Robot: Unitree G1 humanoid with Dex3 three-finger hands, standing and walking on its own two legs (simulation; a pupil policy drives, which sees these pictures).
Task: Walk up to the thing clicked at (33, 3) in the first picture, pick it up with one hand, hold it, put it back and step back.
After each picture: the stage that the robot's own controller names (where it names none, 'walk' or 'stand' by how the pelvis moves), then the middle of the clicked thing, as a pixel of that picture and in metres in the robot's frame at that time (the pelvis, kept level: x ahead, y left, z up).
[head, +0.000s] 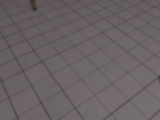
stand; (32, 2) +2.18 +0.73 -0.66
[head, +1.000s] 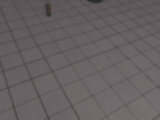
walk; (48, 7) +2.11 +0.39 -0.64
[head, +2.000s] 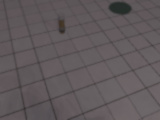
walk; (61, 23) +1.52 +0.21 -0.65
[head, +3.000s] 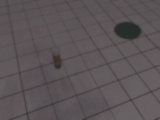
walk; (56, 58) +1.01 +0.23 -0.65
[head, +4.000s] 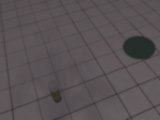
walk; (55, 92) +0.63 +0.24 -0.63
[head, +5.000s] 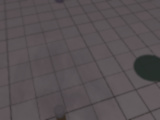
stand; (60, 116) +0.46 +0.17 -0.63
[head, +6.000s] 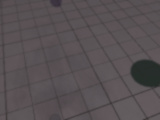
stand; out of the picture +0.41 +0.19 -0.66
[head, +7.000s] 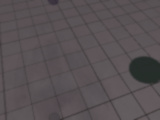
stand; out of the picture +0.41 +0.20 -0.66
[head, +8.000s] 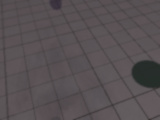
stand; out of the picture +0.40 +0.20 -0.66
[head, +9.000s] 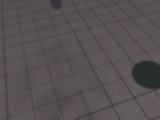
stand; out of the picture +0.40 +0.20 -0.66
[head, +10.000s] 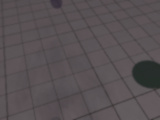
stand; out of the picture +0.39 +0.20 -0.66
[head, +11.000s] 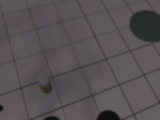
go down; (44, 83) +0.46 +0.18 -0.49
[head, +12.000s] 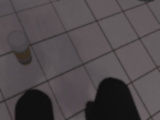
go down; (21, 50) +0.51 +0.19 -0.29
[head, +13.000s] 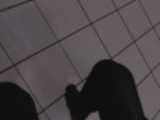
close in; out of the picture +0.50 +0.23 -0.20
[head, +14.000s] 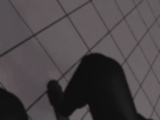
close; out of the picture +0.49 +0.26 -0.18
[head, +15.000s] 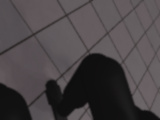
lift; out of the picture +0.45 +0.24 -0.18
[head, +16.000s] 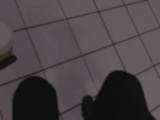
lift; out of the picture +0.39 +0.25 -0.07
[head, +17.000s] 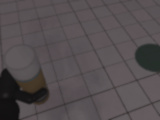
hold; (32, 80) +0.32 +0.16 +0.07
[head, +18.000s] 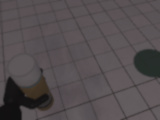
hold; (35, 87) +0.31 +0.16 +0.04
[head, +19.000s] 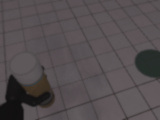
hold; (37, 84) +0.32 +0.16 +0.04
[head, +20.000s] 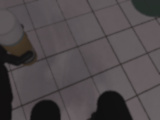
crouch; (17, 44) +0.45 +0.18 -0.03
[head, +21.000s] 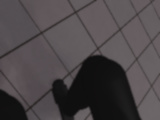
lower; out of the picture +0.49 +0.24 -0.17
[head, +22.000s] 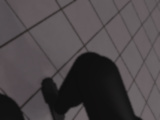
lower; out of the picture +0.49 +0.27 -0.19
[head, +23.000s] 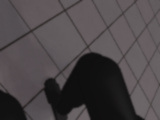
lower; out of the picture +0.48 +0.26 -0.18
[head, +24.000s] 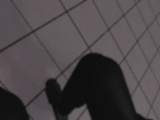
lower; out of the picture +0.48 +0.26 -0.18
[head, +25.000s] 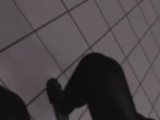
rest; out of the picture +0.47 +0.25 -0.18
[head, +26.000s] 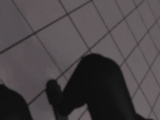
withdraw; out of the picture +0.47 +0.23 -0.19
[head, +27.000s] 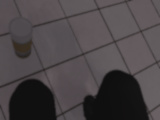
stand; (22, 41) +0.48 +0.19 -0.22
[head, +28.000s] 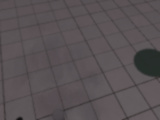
stand; out of the picture +0.40 +0.14 -0.58
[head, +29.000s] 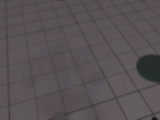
stand; out of the picture +0.40 +0.15 -0.60
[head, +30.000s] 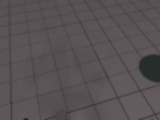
stand; out of the picture +0.40 +0.15 -0.60
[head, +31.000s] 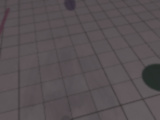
walk; out of the picture +0.42 +0.15 -0.66
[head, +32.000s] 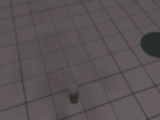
walk; (73, 94) +0.52 +0.09 -0.64
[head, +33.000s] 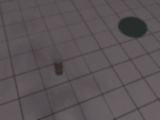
walk; (58, 64) +0.79 +0.16 -0.64
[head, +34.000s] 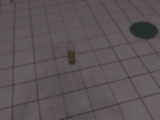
stand; (71, 54) +1.06 +0.16 -0.63
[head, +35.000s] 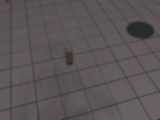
stand; (69, 55) +1.05 +0.15 -0.66
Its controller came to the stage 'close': yes
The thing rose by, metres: 0.69
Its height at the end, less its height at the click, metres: +0.00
